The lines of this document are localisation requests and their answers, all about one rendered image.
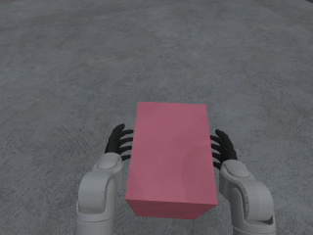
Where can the robot left forearm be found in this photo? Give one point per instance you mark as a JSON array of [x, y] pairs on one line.
[[96, 196]]

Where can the robot right forearm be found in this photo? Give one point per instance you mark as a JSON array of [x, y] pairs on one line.
[[251, 203]]

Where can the carton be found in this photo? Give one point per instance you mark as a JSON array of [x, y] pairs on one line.
[[171, 172]]

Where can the robot right hand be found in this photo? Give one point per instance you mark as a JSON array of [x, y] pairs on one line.
[[226, 148]]

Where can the robot left hand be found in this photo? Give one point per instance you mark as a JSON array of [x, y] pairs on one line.
[[115, 142]]

